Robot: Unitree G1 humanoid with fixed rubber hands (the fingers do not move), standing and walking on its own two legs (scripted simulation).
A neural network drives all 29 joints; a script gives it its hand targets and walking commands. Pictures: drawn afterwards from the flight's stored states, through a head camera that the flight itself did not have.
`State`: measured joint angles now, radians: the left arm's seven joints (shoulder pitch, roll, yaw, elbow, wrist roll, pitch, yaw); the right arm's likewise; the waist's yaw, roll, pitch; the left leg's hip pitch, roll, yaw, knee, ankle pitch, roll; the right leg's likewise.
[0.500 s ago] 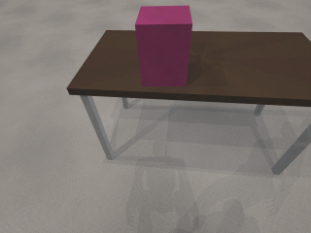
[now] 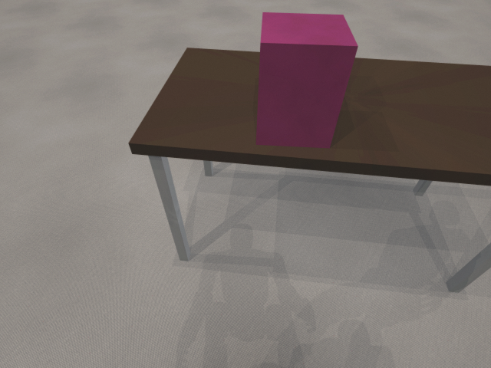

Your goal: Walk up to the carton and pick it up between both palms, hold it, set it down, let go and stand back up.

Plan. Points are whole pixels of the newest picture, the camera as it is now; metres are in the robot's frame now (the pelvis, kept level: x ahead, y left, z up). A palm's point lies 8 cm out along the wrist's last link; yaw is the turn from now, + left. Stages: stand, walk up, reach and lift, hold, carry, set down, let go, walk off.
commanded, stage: walk up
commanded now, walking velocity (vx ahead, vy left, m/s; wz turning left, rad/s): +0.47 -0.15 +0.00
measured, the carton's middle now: (297, 82) +0.79 -0.07 +0.08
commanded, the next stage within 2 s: none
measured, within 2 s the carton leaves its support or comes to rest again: neither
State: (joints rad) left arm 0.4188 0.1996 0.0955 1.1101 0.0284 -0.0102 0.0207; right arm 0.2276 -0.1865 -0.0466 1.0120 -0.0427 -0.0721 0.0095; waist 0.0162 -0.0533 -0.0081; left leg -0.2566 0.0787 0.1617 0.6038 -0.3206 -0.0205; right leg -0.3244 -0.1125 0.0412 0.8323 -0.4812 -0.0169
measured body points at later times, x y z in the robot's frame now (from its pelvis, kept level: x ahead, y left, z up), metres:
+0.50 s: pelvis +0.21 -0.04 -0.01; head +0.27 -0.04 +0.44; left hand +0.34 +0.18 -0.16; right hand +0.09 -0.23 -0.15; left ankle +0.03 +0.10 -0.65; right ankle +0.31 -0.12 -0.73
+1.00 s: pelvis +0.29 -0.06 +0.00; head +0.32 -0.02 +0.45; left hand +0.32 +0.18 -0.17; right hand +0.37 -0.30 -0.12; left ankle +0.37 +0.05 -0.73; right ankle +0.27 -0.22 -0.63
